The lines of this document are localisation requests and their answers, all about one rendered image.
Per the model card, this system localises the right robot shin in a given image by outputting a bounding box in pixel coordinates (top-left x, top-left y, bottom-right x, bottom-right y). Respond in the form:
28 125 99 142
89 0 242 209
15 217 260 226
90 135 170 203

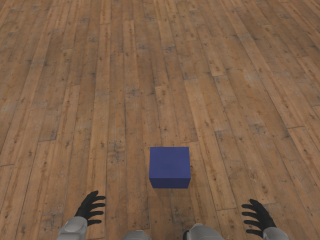
191 223 202 229

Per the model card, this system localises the right robot thigh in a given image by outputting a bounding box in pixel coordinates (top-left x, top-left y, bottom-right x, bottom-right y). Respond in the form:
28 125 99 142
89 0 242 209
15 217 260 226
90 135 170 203
186 225 225 240

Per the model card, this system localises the right robot hand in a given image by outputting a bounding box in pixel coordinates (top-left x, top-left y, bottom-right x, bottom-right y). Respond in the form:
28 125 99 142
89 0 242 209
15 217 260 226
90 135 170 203
241 199 276 238

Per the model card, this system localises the carton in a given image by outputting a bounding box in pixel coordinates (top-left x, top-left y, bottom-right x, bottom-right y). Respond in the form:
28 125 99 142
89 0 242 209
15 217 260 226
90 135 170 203
149 147 191 189

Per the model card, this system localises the left robot hand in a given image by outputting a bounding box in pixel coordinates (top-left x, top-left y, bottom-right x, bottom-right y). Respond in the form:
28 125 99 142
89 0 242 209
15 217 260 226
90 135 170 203
74 190 106 227

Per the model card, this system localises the left robot forearm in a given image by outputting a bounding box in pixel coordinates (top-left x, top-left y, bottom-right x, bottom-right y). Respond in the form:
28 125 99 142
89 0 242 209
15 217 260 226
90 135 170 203
55 216 88 240

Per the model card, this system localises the right robot forearm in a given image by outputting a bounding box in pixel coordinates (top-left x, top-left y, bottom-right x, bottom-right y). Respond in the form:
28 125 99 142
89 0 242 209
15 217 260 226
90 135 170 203
263 227 292 240

